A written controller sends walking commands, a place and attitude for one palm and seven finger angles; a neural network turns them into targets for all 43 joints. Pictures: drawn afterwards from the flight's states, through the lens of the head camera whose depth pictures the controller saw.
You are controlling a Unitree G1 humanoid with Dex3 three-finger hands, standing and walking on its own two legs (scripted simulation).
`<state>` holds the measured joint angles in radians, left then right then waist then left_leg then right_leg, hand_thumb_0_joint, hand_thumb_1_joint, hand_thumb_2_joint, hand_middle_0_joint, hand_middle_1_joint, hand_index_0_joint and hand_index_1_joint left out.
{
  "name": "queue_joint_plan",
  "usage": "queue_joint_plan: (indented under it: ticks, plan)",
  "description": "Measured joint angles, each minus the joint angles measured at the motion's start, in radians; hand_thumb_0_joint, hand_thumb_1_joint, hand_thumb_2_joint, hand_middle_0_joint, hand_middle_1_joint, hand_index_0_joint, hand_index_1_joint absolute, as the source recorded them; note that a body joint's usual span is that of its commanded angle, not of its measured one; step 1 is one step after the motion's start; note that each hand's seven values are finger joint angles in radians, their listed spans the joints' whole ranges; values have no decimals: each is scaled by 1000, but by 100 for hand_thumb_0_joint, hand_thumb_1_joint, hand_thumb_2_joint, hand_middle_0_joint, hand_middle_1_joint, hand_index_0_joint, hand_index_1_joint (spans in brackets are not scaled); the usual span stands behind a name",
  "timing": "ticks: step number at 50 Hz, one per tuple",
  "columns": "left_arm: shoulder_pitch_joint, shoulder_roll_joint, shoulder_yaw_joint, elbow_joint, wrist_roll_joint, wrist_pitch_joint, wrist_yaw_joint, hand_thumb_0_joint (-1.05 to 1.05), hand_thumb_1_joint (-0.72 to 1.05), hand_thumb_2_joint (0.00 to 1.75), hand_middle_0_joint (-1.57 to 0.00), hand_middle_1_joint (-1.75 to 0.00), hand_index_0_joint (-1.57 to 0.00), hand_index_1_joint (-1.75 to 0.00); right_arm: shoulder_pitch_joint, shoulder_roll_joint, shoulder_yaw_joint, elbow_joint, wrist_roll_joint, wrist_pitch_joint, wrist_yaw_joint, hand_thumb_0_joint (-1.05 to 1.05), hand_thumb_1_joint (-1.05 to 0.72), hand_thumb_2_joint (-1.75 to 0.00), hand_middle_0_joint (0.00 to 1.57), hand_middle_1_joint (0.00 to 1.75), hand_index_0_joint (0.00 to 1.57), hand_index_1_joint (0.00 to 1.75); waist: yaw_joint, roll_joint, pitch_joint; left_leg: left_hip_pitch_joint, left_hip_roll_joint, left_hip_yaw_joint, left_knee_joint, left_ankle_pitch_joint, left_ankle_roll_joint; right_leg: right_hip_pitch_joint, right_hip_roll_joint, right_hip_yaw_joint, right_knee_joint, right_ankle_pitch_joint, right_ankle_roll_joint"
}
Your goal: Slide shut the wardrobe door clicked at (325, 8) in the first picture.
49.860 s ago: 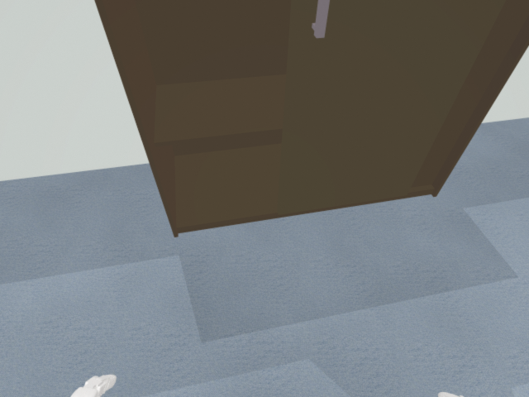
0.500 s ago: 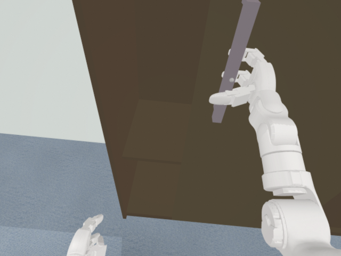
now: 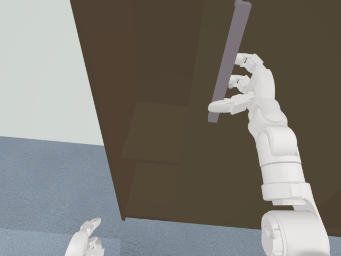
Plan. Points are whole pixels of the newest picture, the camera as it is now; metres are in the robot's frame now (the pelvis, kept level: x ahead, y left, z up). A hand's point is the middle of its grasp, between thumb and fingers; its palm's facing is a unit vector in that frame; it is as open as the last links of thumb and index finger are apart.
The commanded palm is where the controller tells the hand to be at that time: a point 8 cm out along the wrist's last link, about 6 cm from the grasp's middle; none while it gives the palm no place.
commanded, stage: slide the fingers in behind the handle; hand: right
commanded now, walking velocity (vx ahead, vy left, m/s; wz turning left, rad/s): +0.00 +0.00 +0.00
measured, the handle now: (223, 68) +0.47 -0.09 +0.25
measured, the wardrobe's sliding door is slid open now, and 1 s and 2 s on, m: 0.26 0.26 0.26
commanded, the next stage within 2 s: move the hooked fingers beside the handle in 0.14 s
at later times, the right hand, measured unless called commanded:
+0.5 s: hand (225, 84) +0.42 -0.08 +0.24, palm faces +0.03 +1.00 +0.01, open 14.0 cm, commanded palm +0.39 -0.14 +0.24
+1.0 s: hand (236, 87) +0.41 -0.11 +0.24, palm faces +0.05 +1.00 +0.00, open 14.1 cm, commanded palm +0.38 -0.15 +0.24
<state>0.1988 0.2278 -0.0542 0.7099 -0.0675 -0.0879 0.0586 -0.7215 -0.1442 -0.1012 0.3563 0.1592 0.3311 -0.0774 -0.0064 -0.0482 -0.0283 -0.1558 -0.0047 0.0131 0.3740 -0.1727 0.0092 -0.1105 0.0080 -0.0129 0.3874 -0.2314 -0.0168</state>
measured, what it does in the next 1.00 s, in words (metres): stands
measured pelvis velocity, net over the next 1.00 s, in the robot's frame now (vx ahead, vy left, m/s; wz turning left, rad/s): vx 0.01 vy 0.01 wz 0.00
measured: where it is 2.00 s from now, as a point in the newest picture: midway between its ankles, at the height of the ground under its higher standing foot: outside the picture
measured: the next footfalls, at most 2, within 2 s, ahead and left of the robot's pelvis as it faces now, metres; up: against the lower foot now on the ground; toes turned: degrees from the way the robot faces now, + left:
none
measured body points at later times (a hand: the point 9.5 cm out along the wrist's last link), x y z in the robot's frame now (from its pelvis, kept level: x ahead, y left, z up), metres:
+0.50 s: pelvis +0.01 +0.00 +0.00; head -0.02 +0.02 +0.45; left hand +0.18 +0.22 -0.10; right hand +0.41 -0.14 +0.24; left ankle +0.02 +0.12 -0.75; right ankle -0.01 -0.11 -0.75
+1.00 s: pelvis +0.01 +0.01 +0.00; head -0.02 +0.03 +0.45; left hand +0.20 +0.22 -0.09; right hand +0.40 -0.16 +0.25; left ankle +0.02 +0.12 -0.75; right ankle -0.01 -0.11 -0.75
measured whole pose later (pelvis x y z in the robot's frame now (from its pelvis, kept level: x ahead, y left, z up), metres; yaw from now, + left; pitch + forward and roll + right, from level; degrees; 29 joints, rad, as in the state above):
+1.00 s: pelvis +0.01 +0.01 +0.00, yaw +0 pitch -3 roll +0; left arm 0.15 0.22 -0.07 0.67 -0.06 -0.03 0.06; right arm -0.67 -0.17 -0.13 0.26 0.17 0.40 -0.06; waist -0.01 -0.05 -0.03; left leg -0.14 -0.01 0.02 0.37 -0.19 0.02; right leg -0.09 0.00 -0.01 0.38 -0.24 -0.01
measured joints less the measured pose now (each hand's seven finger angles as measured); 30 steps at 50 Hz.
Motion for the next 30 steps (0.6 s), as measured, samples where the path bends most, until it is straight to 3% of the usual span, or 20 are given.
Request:
queue_joint_plan:
  ticks: [17,30]
  plan:
    - [-41,-26,-16,-2,13,24,-11,2,90,90,-20,-30,-20,-30,-22,51,24,3,1,33,-33,-2,51,-30,30,120,28,119,-4,-1,-13,2,4,3,5,-12,-2,6,4,4,-6,-4,-1]
    - [-18,-11,-5,-16,12,53,-10,2,90,90,-20,-30,-20,-30,29,13,-5,-62,-5,38,-16,-2,50,-30,30,120,30,120,-2,-2,-7,10,-4,1,-3,-15,4,16,-4,1,-14,-8,4]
